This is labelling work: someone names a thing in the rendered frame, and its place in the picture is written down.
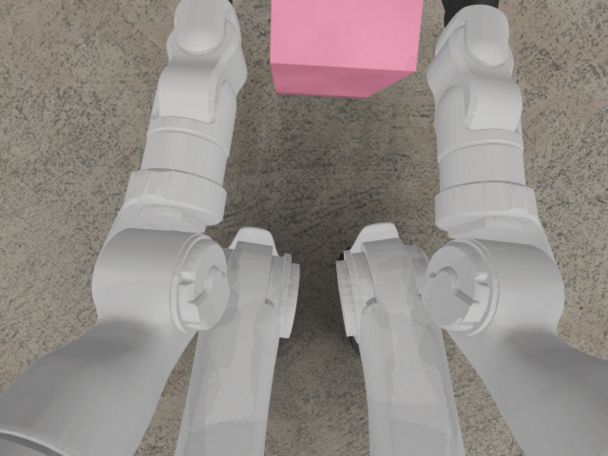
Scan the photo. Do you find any robot left upper arm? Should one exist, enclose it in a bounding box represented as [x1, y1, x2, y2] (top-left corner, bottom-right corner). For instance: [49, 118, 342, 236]
[0, 228, 230, 456]

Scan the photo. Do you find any carton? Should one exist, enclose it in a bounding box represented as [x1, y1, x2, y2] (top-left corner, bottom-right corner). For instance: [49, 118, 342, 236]
[270, 0, 423, 99]

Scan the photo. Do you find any robot right shin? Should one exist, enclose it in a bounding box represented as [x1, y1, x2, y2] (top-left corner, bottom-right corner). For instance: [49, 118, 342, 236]
[350, 222, 429, 344]

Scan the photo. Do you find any right robot hand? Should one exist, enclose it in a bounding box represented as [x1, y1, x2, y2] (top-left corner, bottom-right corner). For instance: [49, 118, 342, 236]
[442, 0, 499, 27]

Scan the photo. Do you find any robot shin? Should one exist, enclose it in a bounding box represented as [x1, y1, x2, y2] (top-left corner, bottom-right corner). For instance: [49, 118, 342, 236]
[221, 227, 279, 279]
[350, 222, 429, 344]

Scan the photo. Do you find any right robot forearm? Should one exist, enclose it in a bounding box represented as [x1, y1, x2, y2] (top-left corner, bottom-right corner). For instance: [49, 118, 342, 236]
[427, 5, 558, 267]

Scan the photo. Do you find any robot left shin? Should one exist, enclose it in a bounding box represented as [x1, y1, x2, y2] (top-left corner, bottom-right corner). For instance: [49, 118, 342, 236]
[221, 227, 279, 279]

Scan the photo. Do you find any robot right upper arm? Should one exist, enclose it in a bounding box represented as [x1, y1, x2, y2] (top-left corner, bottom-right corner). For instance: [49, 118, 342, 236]
[421, 237, 608, 456]

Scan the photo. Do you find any left robot forearm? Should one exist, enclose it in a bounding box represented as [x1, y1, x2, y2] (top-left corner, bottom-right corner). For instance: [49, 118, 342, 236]
[92, 0, 247, 304]

